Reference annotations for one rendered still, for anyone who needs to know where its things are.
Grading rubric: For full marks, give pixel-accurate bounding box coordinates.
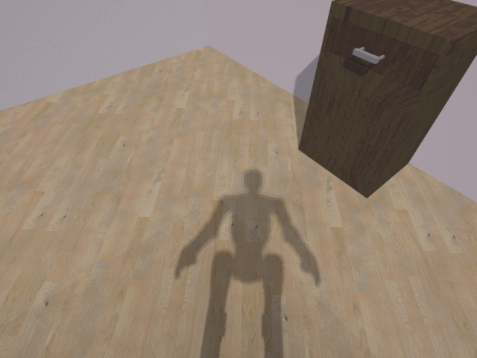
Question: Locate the drawer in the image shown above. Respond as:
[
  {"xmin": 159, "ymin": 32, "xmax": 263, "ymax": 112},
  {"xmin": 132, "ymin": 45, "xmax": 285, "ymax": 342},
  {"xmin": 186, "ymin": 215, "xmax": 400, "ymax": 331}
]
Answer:
[{"xmin": 325, "ymin": 17, "xmax": 439, "ymax": 91}]

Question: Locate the cabinet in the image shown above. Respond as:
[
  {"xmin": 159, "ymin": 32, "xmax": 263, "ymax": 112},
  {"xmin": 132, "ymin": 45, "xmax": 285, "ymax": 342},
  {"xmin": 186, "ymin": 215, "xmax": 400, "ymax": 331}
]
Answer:
[{"xmin": 298, "ymin": 0, "xmax": 477, "ymax": 198}]

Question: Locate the handle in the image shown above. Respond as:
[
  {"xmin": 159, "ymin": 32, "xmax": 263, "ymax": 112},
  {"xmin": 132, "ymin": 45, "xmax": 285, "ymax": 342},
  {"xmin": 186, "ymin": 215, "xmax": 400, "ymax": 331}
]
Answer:
[{"xmin": 353, "ymin": 47, "xmax": 385, "ymax": 64}]

